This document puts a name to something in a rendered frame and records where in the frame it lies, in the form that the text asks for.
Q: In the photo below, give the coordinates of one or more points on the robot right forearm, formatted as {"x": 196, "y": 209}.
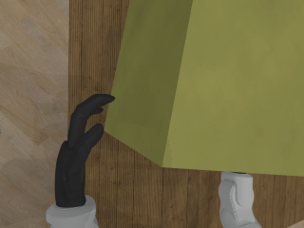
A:
{"x": 236, "y": 201}

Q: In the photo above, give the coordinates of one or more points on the robot left forearm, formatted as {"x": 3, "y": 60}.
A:
{"x": 73, "y": 217}

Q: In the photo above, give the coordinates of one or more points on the left robot hand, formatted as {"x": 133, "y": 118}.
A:
{"x": 70, "y": 170}

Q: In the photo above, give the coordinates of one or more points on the carton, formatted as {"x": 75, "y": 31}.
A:
{"x": 213, "y": 85}

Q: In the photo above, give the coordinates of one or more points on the table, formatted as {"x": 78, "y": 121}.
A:
{"x": 129, "y": 190}

